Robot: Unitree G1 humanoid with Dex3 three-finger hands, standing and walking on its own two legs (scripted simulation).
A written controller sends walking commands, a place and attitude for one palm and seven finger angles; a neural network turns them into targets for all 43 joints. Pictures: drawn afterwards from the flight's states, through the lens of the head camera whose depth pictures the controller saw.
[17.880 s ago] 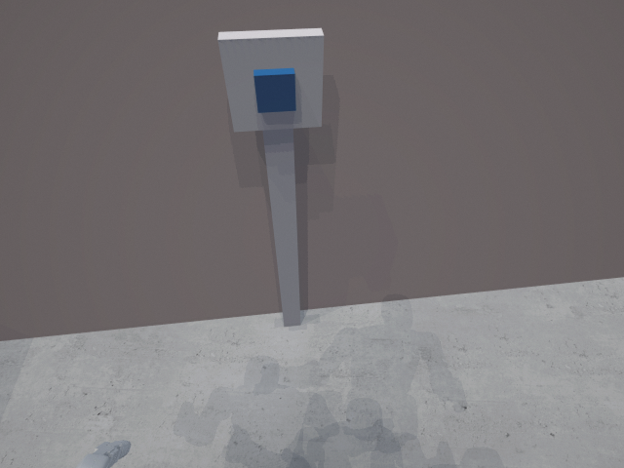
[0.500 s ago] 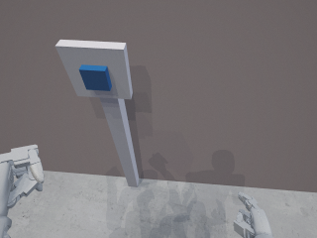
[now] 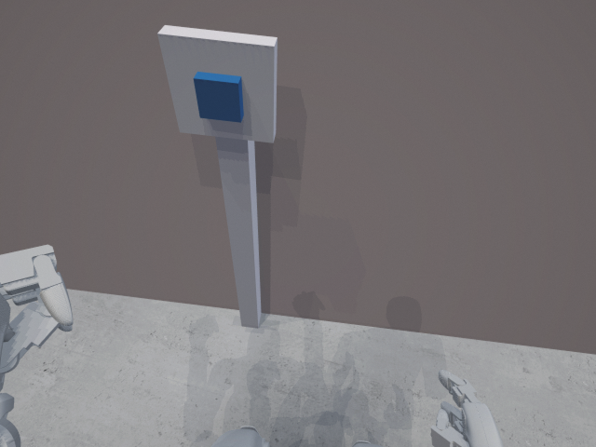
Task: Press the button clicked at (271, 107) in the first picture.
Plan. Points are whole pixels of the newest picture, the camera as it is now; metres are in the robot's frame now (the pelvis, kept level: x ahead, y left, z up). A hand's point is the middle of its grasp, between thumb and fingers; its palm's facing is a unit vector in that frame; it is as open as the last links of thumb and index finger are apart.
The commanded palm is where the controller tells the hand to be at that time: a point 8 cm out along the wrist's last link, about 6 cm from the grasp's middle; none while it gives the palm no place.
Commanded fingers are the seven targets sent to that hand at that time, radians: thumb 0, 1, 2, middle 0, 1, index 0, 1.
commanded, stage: step back with the hand held close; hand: left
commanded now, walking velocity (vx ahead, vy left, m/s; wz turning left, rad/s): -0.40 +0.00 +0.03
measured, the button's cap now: (220, 96) +0.56 +0.17 +0.17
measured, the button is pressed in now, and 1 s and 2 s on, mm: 0 0 0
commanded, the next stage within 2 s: stop stepping back and stand still in 0.24 s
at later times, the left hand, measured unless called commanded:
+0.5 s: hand (0, 409) +0.12 +0.24 +0.18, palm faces +0.29 -0.85 -0.44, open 3.1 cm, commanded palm +0.05 +0.28 +0.20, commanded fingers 0.00 0.90 0.90 -1.30 -1.50 -1.30 -1.50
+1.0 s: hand out of the picture +0.01 +0.26 +0.19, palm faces +0.39 -0.85 -0.36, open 3.1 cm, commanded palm -0.05 +0.31 +0.20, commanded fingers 0.00 0.90 0.90 -1.30 -1.50 -1.30 -1.50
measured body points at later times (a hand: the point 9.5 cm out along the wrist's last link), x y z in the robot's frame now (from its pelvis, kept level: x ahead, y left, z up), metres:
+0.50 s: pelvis -0.10 +0.01 +0.02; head -0.07 +0.03 +0.46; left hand +0.09 +0.28 +0.20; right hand +0.07 -0.24 -0.05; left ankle -0.06 +0.08 -0.72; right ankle -0.13 -0.12 -0.71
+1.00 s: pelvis -0.19 +0.03 +0.01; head -0.21 +0.06 +0.46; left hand -0.01 +0.30 +0.20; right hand -0.05 -0.22 -0.06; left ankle -0.17 +0.13 -0.72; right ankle -0.15 -0.09 -0.66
